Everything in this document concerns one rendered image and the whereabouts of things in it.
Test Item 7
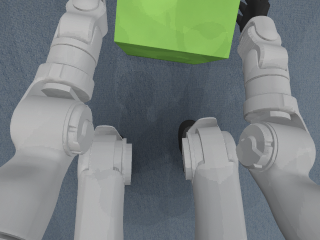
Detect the robot right hand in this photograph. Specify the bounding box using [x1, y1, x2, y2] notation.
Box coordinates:
[236, 0, 270, 33]

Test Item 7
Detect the carton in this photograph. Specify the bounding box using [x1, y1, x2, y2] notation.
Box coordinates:
[114, 0, 240, 65]

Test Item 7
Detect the robot left forearm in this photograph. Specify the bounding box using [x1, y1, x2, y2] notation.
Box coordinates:
[10, 0, 108, 142]

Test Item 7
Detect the right robot upper arm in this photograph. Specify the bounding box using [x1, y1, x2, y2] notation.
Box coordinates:
[236, 121, 320, 240]

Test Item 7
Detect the right robot thigh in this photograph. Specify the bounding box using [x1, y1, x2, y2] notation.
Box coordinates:
[182, 126, 248, 240]

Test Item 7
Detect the left robot upper arm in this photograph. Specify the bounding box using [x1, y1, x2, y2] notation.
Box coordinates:
[0, 95, 95, 240]

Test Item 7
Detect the robot right forearm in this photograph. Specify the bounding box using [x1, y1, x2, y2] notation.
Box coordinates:
[237, 15, 310, 135]

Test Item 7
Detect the robot right shin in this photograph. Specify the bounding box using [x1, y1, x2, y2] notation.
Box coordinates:
[188, 117, 239, 168]

